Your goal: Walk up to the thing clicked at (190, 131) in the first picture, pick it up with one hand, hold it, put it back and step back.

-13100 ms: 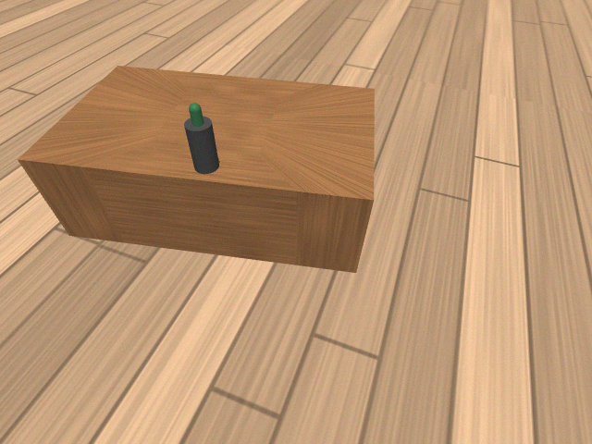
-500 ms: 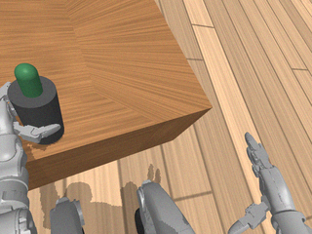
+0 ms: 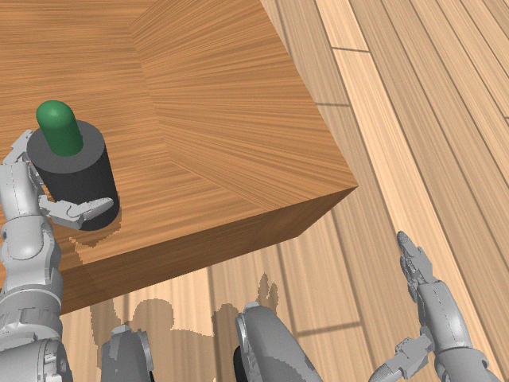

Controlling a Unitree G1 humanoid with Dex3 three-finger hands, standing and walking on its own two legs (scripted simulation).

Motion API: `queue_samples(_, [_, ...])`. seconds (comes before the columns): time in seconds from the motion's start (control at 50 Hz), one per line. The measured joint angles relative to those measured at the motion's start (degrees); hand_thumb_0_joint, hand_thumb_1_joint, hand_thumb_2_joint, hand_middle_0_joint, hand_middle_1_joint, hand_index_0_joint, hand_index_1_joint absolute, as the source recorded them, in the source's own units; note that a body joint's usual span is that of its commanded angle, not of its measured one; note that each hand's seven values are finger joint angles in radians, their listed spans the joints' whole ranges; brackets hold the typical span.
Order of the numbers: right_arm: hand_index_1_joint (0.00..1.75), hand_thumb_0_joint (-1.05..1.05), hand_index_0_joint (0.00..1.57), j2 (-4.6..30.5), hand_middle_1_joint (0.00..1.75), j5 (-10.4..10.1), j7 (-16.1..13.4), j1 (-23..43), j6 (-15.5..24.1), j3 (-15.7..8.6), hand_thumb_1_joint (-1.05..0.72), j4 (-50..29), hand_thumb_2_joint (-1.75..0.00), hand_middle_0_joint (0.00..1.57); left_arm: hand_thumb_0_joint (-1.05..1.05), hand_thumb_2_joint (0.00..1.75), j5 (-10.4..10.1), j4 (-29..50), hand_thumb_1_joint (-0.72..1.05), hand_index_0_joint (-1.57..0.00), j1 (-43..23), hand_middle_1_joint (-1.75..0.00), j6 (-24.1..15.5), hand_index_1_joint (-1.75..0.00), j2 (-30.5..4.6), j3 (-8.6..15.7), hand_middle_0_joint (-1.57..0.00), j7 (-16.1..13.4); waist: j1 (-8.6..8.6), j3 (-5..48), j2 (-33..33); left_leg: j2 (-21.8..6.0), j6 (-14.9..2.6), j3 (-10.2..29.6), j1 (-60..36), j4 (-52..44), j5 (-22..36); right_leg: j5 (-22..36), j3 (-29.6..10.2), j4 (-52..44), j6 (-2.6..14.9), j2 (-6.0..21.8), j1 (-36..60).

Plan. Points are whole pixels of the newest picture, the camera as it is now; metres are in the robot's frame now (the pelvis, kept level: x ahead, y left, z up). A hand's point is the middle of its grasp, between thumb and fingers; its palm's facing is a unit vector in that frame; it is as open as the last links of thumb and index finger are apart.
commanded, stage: settle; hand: left
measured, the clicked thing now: (76, 168) +0.47 +0.16 -0.01
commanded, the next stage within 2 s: lift in 0.12 s
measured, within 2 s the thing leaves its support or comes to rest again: neither
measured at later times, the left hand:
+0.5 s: hand (69, 188) +0.44 +0.17 -0.01, palm faces +0.11 -0.99 -0.04, open 11.9 cm
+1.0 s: hand (46, 205) +0.38 +0.17 +0.07, palm faces +0.12 -0.99 -0.06, open 11.9 cm
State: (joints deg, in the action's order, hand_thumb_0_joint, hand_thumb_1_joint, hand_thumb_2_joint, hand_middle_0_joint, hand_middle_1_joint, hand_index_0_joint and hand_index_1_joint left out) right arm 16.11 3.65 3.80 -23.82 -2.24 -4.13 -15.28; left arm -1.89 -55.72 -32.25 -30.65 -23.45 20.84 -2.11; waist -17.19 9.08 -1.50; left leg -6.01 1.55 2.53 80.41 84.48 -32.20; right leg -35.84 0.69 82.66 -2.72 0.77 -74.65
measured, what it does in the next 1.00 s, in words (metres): rises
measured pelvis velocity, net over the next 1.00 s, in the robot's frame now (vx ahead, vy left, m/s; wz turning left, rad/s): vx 0.02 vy -0.01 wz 0.03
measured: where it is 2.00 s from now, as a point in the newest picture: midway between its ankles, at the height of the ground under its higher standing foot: outside the picture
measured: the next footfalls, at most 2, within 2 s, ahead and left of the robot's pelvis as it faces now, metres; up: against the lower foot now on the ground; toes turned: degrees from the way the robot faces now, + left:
none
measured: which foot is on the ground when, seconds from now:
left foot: down 0.00-1.00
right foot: down 0.00-1.00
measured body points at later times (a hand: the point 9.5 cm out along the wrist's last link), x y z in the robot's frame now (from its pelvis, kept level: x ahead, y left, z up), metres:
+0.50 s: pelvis +0.00 +0.00 +0.02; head +0.14 +0.05 +0.45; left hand +0.43 +0.22 -0.01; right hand +0.18 -0.27 +0.08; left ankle +0.05 +0.13 -0.57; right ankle +0.03 -0.15 -0.57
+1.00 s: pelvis +0.02 -0.01 +0.07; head +0.11 +0.02 +0.51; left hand +0.37 +0.22 +0.08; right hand +0.19 -0.26 +0.09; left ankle +0.05 +0.13 -0.57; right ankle +0.03 -0.15 -0.57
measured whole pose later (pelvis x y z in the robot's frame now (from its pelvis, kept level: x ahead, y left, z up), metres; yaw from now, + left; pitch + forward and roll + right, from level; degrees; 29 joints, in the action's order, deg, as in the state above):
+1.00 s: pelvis +0.02 -0.01 +0.07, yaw +2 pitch +17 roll -2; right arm 14.4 1.7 0.3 -26.3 -4.5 -3.5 -8.9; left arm -5.5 -31.1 -10.8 -22.1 -13.1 10.2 -1.2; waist -7.4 7.4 -0.6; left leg -5.1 2.0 0.5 55.9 66.5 -27.8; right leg -31.6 0.3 65.7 -2.3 1.7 -51.2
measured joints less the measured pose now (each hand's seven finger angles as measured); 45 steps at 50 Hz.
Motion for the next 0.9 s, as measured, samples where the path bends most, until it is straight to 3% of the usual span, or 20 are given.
queue_samples(0.26, [0.06, -0.01, 0.06, -0.25, 0.05, 0.03, -0.16, 0.36, -0.09, -0.05, 0.51, 1.34, -0.06, 0.06, 0.00, 0.91, 0.24, -0.14, -0.61, -0.63, 1.12, -1.09, -0.40, -1.11, 1.50, -0.58, -0.62, 0.16, 0.55, -0.18, 0.04, -0.09, 0.23, -0.07, -2.31, -2.11, 0.91, 0.89, 0.07, -1.91, 0.26, -0.13, 2.10])
queue_samples(0.48, [0.06, -0.01, 0.06, 0.19, 0.05, -0.49, -0.86, 0.08, 0.08, -1.16, 0.50, 1.20, -0.07, 0.06, 0.00, 0.91, -1.11, 4.82, -0.61, -0.63, 5.46, -1.09, 1.10, -1.11, 3.03, -2.57, -0.62, 0.54, 1.83, -0.44, -0.37, -0.02, 0.31, -0.37, -6.24, -4.66, 1.33, 1.39, 0.01, -4.46, 0.31, -0.05, 5.92])
queue_samples(0.9, [0.06, -0.01, 0.06, -1.35, 0.05, -1.74, -2.95, -2.47, -2.02, 0.17, 0.52, 5.32, -0.06, 0.06, -0.01, 0.91, -3.30, 21.39, -0.61, -0.63, 18.77, -1.10, 7.43, -1.12, 9.28, -9.35, -0.61, 0.77, 8.65, -1.24, 0.91, 0.54, 0.42, -1.72, -21.20, -15.42, 3.55, 3.67, -0.27, -14.87, 0.39, 0.59, 20.37])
